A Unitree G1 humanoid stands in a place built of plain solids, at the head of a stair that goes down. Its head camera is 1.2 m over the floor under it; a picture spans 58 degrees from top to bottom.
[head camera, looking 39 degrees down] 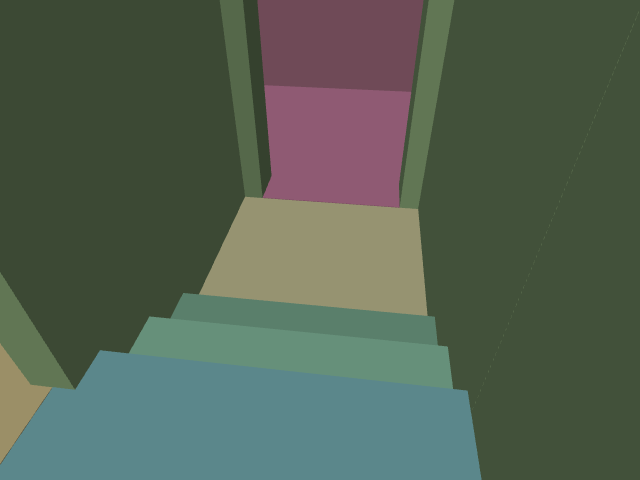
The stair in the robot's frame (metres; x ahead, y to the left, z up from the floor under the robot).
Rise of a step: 0.16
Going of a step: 0.29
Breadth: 1.20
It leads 7 degrees to the right of straight ahead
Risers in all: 3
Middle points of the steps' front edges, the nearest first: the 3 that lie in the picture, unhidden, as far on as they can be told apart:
0.82 0.14 0.00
1.11 0.11 -0.16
1.40 0.07 -0.32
